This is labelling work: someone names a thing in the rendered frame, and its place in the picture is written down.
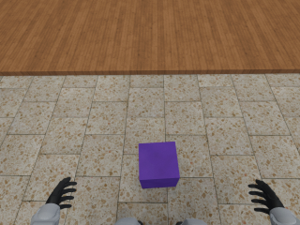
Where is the carton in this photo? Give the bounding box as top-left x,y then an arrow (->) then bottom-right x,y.
138,142 -> 180,188

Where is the right robot forearm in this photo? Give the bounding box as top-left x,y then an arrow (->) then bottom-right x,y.
269,207 -> 300,225

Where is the right robot hand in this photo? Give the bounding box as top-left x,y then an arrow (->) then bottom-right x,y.
248,179 -> 285,215

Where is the left robot forearm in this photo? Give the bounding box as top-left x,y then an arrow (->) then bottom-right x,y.
30,203 -> 61,225

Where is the left robot hand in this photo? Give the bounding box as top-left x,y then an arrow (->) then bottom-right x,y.
45,177 -> 77,210

